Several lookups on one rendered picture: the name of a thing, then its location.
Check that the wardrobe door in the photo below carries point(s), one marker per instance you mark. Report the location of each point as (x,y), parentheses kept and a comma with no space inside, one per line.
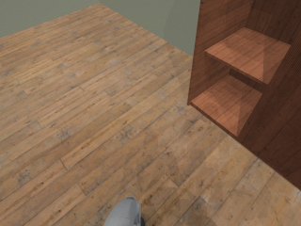
(273,129)

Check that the left robot thigh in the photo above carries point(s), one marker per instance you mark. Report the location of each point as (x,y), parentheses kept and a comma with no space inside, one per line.
(126,213)

